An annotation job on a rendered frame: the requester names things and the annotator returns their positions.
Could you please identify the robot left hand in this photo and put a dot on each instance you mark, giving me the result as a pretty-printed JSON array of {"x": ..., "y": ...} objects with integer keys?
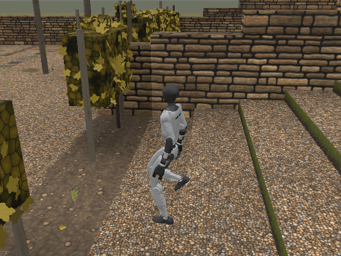
[{"x": 159, "y": 170}]

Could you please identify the humanoid robot torso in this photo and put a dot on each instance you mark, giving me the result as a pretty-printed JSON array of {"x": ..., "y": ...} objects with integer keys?
[{"x": 176, "y": 117}]

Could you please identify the right robot upper arm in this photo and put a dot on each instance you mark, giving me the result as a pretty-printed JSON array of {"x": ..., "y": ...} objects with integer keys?
[{"x": 183, "y": 123}]

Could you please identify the robot left shin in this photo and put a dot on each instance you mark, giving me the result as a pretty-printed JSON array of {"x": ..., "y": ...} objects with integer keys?
[{"x": 159, "y": 199}]

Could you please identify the left robot forearm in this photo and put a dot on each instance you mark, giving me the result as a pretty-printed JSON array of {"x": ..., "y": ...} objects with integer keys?
[{"x": 167, "y": 152}]

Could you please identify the right robot forearm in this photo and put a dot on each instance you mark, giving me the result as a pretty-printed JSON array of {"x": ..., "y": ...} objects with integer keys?
[{"x": 181, "y": 136}]

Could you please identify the robot right hand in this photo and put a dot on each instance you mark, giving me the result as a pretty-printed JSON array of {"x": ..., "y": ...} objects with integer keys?
[{"x": 180, "y": 149}]

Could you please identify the left robot upper arm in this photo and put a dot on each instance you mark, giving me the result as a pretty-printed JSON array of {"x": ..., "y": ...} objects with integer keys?
[{"x": 166, "y": 121}]

